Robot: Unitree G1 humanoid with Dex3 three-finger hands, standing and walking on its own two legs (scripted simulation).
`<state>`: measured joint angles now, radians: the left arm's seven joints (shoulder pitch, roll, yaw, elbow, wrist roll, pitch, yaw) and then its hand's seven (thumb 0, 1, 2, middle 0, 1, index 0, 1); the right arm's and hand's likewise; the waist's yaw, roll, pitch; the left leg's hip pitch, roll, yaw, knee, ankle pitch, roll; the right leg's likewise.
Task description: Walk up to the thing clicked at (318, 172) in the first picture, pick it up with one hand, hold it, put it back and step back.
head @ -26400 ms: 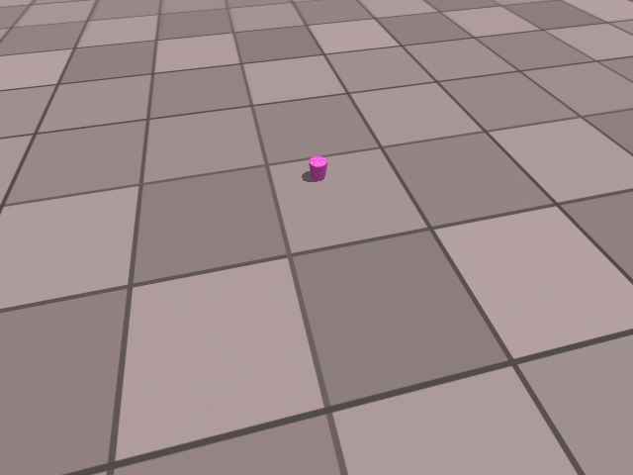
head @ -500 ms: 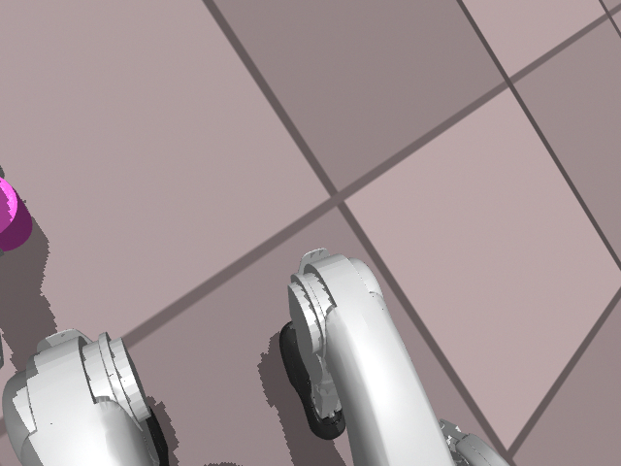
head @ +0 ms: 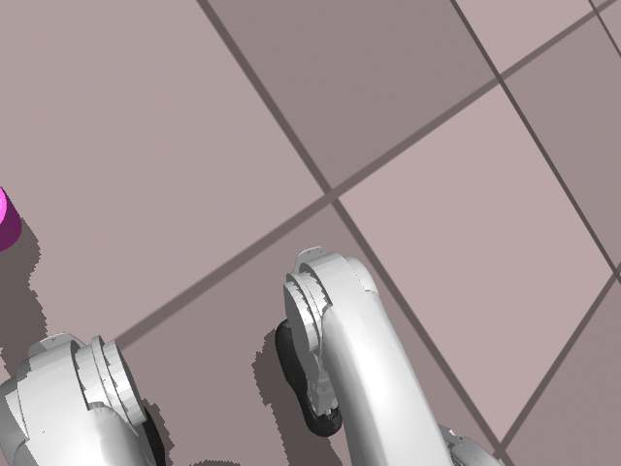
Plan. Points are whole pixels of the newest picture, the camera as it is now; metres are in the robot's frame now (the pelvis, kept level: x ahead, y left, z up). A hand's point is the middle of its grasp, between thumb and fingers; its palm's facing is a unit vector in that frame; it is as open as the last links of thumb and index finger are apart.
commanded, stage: open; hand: left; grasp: from above
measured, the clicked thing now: out of the picture +0.47 +0.28 -0.25
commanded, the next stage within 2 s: withdraw in 0.32 s
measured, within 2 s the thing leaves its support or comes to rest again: rests again in 0.74 s
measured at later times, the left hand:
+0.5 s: hand out of the picture +0.46 +0.29 -0.22, palm faces -0.44 -0.13 -0.89, open 13.8 cm
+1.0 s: hand out of the picture +0.46 +0.33 -0.04, palm faces -0.43 -0.10 -0.90, open 14.2 cm
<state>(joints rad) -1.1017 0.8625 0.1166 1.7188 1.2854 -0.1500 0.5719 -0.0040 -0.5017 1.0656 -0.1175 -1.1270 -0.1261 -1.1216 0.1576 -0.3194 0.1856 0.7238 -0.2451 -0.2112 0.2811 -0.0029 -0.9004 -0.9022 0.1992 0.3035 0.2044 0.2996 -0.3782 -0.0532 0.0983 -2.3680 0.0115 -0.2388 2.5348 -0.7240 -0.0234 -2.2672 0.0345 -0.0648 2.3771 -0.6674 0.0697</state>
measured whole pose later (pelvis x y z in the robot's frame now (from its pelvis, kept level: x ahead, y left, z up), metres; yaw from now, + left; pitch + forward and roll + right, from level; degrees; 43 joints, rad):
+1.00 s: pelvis -0.01 -0.01 +0.06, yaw +5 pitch +35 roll -8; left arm -1.04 0.70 -0.03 1.29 1.12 -0.03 0.14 0.00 -0.56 1.03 -0.09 -1.01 -0.08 -1.03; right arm 0.16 -0.29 0.03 0.69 -0.09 0.00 0.18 0.00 -0.92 -0.91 0.20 0.30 0.20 0.30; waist -0.21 0.05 -0.11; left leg -2.22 0.02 -0.14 2.29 -0.69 -0.02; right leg -2.15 0.00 -0.01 2.20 -0.66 0.06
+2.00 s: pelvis +0.00 -0.01 +0.12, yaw +7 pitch +35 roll -6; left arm -0.63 0.54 0.03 0.81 0.78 0.03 0.06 0.00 0.42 0.82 -0.21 -0.40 -0.20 -0.41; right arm 0.20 -0.29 -0.03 0.63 -0.02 0.07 0.11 0.00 -0.90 -0.90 0.20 0.30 0.20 0.30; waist -0.13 0.07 -0.18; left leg -2.05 0.03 -0.11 2.11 -0.68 -0.02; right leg -1.99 -0.02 -0.01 2.03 -0.66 0.07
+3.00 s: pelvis +0.08 +0.00 +0.41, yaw +13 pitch +11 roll -3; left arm 0.52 0.22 0.04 -0.17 -0.07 0.48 0.04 0.01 0.91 0.90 -0.20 -0.30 -0.20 -0.30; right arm 0.29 -0.22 0.03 0.51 0.02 -0.20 -0.18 0.01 -0.90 -0.90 0.20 0.30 0.20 0.30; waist -0.04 0.06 -0.19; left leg -0.73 0.05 -0.07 1.03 -0.50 -0.03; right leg -0.68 -0.03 -0.06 0.96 -0.48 0.04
